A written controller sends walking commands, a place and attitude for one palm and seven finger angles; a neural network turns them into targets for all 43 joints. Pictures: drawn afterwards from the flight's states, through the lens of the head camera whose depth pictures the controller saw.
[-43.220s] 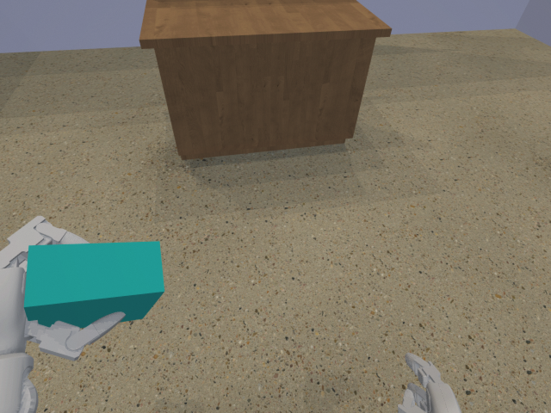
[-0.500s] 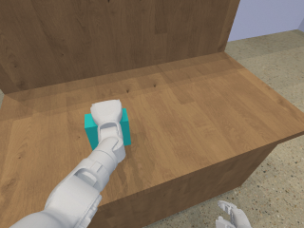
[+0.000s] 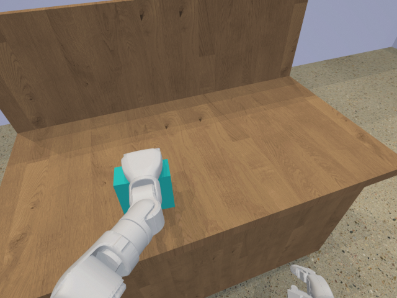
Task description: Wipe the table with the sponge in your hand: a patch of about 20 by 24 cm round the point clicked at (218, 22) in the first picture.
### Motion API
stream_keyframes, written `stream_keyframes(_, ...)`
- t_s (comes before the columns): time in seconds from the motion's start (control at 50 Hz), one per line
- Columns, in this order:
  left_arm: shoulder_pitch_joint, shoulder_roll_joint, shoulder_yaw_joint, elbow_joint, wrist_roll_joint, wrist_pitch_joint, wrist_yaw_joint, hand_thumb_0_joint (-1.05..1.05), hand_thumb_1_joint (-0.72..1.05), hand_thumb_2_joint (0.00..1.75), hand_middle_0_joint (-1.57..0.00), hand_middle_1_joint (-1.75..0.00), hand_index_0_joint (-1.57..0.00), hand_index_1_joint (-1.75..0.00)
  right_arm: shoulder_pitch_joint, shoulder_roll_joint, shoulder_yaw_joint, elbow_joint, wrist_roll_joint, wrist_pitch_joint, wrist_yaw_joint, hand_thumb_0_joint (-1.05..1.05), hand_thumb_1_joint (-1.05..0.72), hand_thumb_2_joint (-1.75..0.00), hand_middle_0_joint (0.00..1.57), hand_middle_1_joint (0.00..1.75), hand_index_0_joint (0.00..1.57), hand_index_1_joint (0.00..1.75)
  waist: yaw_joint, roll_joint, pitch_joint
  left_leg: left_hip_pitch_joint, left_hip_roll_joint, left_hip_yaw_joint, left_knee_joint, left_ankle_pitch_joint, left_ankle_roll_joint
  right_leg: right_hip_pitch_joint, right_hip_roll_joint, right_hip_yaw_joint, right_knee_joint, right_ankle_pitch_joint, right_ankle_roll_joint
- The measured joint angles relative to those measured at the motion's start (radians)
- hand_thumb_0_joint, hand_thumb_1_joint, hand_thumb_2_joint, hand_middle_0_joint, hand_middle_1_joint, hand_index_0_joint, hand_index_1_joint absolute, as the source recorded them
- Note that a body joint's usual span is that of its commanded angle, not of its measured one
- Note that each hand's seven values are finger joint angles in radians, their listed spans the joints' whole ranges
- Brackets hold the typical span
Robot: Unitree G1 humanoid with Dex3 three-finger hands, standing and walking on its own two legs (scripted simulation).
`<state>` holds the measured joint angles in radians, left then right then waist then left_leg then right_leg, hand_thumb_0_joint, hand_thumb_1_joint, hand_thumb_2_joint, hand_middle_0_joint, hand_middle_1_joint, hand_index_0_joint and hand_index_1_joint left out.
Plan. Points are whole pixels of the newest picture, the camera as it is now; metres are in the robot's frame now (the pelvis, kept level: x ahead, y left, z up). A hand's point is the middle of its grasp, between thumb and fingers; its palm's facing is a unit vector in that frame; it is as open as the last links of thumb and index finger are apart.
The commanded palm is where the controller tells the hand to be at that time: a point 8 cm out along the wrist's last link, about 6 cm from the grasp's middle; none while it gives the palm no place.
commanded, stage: wipe back along the third lane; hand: left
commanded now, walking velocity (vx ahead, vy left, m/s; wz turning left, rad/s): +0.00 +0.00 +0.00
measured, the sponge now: (147, 193) +0.36 +0.17 +0.00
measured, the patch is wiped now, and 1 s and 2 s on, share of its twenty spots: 1.00 1.00 1.00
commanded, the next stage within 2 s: slide back across to the middle lane in 0.44 s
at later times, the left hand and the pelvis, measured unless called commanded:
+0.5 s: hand (152, 196) +0.32 +0.14 +0.04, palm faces +0.01 -0.05 -1.00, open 10.1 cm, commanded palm +0.27 +0.12 +0.08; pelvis +0.00 -0.01 +0.00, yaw -1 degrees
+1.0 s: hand (140, 204) +0.30 +0.16 +0.05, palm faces +0.01 -0.11 -0.99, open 10.1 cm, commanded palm +0.25 +0.17 +0.10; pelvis +0.00 -0.01 +0.00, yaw -2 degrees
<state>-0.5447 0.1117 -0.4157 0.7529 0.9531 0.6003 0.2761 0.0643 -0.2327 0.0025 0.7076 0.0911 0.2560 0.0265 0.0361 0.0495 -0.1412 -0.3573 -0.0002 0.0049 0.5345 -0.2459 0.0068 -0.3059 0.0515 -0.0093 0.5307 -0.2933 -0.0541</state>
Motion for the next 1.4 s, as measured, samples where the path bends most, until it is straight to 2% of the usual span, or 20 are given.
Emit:
stream_keyframes(0.18, 0.078, 0.009, -0.004, -0.083, 0.005, -0.006, 0.000, -0.01, -0.48, 1.05, -0.67, -1.42, -0.70, -1.39, -0.009, 0.000, 0.002, -0.012, 0.003, -0.004, 0.008, 0.01, -0.91, -0.90, 0.20, 0.30, 0.20, 0.30, 0.010, 0.004, -0.001, 0.026, 0.007, 0.005, -0.012, 0.003, -0.008, 0.019, 0.007, 0.005, -0.002, 0.001, -0.008)
stream_keyframes(0.58, 0.247, 0.021, -0.074, -0.310, 0.032, 0.032, -0.028, 0.00, -0.47, 1.05, -0.67, -1.42, -0.70, -1.39, -0.081, -0.006, 0.009, -0.037, 0.010, -0.004, 0.038, 0.01, -0.91, -0.90, 0.20, 0.30, 0.20, 0.30, 0.034, 0.012, 0.015, 0.082, 0.008, 0.010, -0.020, 0.000, -0.013, 0.065, 0.008, 0.011, 0.006, -0.009, -0.014)
stream_keyframes(0.66, 0.262, 0.032, -0.046, -0.340, 0.020, 0.026, -0.041, 0.00, -0.48, 1.05, -0.67, -1.42, -0.71, -1.39, -0.092, 0.000, 0.014, -0.037, 0.007, -0.008, 0.033, 0.01, -0.91, -0.90, 0.20, 0.30, 0.20, 0.30, 0.033, 0.011, 0.022, 0.089, 0.010, 0.015, -0.025, 0.002, -0.014, 0.069, 0.010, 0.016, 0.005, -0.007, -0.016)
stream_keyframes(0.94, 0.368, 0.083, 0.002, -0.484, 0.033, 0.015, -0.086, 0.00, -0.49, 1.05, -0.69, -1.40, -0.73, -1.36, -0.078, -0.010, 0.018, -0.034, 0.003, -0.038, 0.023, 0.01, -0.91, -0.90, 0.20, 0.30, 0.20, 0.30, 0.032, 0.018, 0.046, 0.129, 0.013, 0.024, -0.044, 0.007, -0.015, 0.102, 0.014, 0.027, -0.007, -0.002, -0.018)
stream_keyframes(1.24, 0.453, 0.143, 0.100, -0.543, 0.026, -0.049, -0.104, -0.01, -0.49, 1.05, -0.70, -1.39, -0.73, -1.36, -0.065, -0.017, 0.020, -0.031, -0.002, -0.078, -0.005, 0.01, -0.91, -0.90, 0.20, 0.30, 0.20, 0.30, 0.033, 0.025, 0.058, 0.147, 0.022, 0.029, -0.057, 0.013, -0.017, 0.119, 0.022, 0.034, -0.024, 0.009, -0.022)
stream_keyframes(1.4, 0.442, 0.173, 0.124, -0.518, 0.025, -0.073, -0.131, -0.01, -0.49, 1.05, -0.70, -1.39, -0.73, -1.36, -0.057, -0.029, 0.016, -0.028, -0.004, -0.101, -0.030, 0.01, -0.91, -0.90, 0.20, 0.30, 0.20, 0.30, 0.036, 0.027, 0.068, 0.137, 0.019, 0.017, -0.055, 0.018, -0.014, 0.117, 0.020, 0.022, -0.030, 0.014, -0.021)
